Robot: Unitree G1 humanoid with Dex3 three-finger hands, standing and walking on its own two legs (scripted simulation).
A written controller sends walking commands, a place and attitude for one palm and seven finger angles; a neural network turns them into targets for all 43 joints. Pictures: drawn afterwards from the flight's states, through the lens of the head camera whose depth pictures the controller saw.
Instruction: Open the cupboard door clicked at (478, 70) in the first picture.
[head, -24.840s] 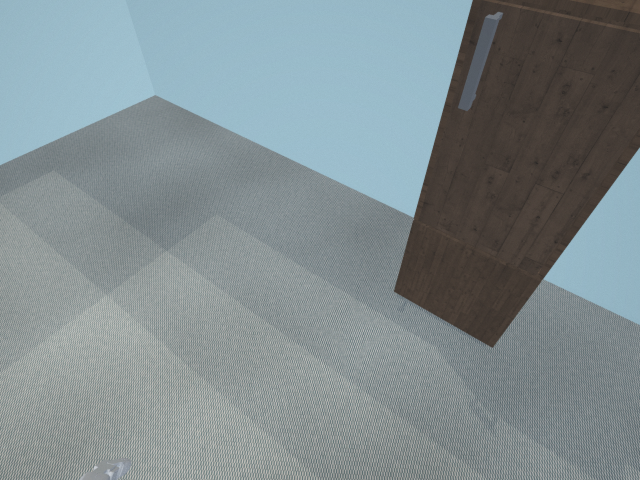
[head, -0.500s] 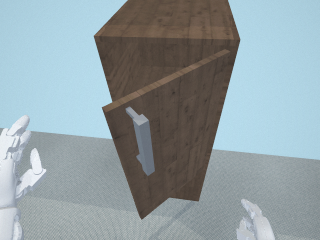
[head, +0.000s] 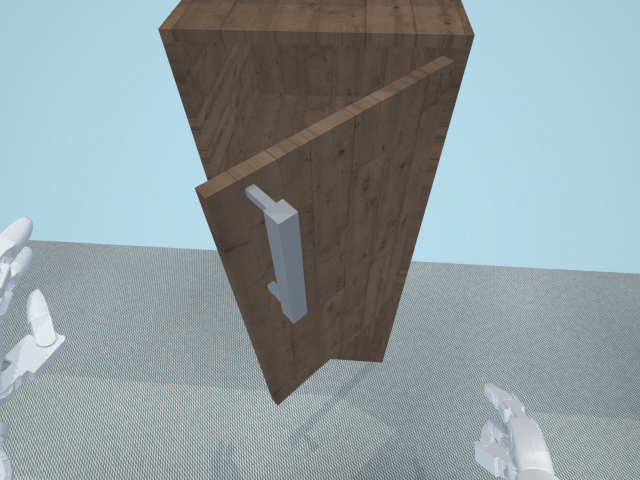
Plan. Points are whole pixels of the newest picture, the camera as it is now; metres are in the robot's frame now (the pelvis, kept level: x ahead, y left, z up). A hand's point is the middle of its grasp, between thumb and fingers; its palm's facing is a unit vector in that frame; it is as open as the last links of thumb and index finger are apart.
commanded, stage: step back with the hand held close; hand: left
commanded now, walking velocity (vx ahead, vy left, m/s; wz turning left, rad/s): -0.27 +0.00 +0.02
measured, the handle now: (277, 259) +0.31 +0.07 +0.14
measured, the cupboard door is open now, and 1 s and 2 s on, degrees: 46 46 46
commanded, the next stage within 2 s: stop stepping back and stand still in 0.76 s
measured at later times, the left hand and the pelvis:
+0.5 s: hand out of the picture +0.11 +0.27 +0.15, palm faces +0.48 -0.76 -0.43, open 7.4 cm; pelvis -0.09 +0.00 -0.03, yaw +2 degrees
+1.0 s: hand out of the picture -0.01 +0.21 +0.16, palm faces +0.29 -0.78 -0.56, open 7.4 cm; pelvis -0.23 -0.03 -0.01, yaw -1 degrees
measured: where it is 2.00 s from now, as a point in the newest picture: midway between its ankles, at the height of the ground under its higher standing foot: outside the picture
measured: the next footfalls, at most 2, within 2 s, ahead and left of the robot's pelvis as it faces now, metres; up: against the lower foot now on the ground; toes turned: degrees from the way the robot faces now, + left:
right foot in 0.94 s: -0.27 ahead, -0.13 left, +0.00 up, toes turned +0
left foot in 1.20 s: -0.21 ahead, +0.07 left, +0.00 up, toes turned +4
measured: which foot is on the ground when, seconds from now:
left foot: down 0.00-0.94, up 0.96-1.00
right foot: down 0.00-0.56, up 0.58-0.92, down 0.94-1.00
